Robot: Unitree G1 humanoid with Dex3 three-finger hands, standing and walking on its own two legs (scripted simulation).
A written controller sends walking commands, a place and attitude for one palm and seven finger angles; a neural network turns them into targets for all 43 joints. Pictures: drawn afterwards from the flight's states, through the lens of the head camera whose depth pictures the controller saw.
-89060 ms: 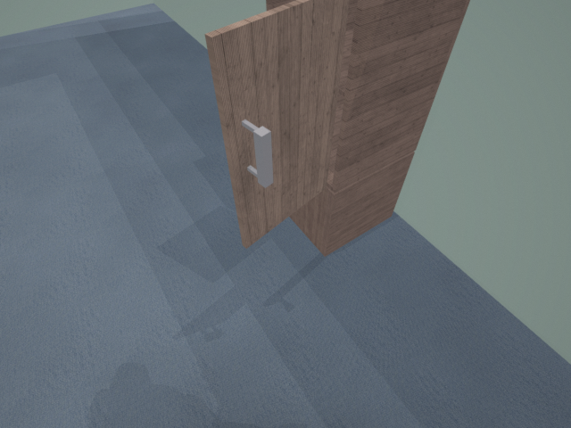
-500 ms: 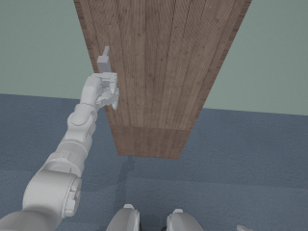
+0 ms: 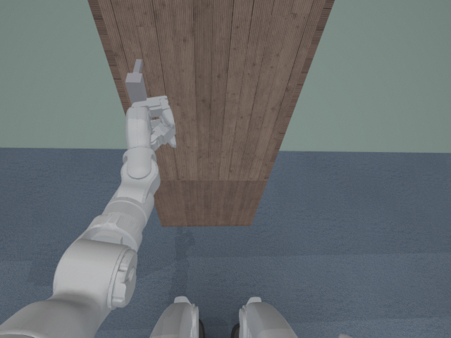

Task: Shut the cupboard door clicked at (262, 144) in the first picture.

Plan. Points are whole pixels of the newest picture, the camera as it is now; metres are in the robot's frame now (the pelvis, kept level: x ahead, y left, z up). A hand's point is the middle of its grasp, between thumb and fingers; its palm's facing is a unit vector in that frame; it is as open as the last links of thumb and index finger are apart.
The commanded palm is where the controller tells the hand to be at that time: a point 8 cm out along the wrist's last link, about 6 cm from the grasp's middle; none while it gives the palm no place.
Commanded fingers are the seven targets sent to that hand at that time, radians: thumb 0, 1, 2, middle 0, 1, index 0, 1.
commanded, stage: pull the fist back off the door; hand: left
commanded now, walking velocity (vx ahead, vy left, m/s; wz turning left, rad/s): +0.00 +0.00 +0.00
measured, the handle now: (143, 100) +0.55 +0.13 +0.09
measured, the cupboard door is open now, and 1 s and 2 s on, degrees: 0 0 0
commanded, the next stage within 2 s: draw the hand back to the body in 0.62 s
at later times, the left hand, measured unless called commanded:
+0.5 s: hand (175, 147) +0.43 +0.07 +0.08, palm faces +0.03 -1.00 +0.00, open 3.1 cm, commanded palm +0.40 +0.11 +0.09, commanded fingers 0.00 0.90 0.90 -1.30 -1.50 -1.30 -1.50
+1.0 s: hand (156, 150) +0.39 +0.09 +0.13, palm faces +0.04 -1.00 -0.05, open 3.1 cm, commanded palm +0.36 +0.15 +0.13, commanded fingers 0.00 0.90 0.90 -1.30 -1.50 -1.30 -1.50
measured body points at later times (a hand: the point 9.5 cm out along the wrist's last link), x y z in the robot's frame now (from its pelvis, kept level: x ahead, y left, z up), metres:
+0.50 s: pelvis +0.06 -0.02 +0.03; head +0.11 -0.03 +0.48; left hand +0.42 +0.12 +0.09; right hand +0.15 -0.28 -0.08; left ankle +0.10 +0.06 -0.65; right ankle +0.06 -0.11 -0.65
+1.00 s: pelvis +0.10 -0.05 +0.05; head +0.12 -0.08 +0.50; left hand +0.38 +0.14 +0.13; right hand +0.26 -0.27 -0.05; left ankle +0.10 +0.06 -0.65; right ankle +0.06 -0.11 -0.65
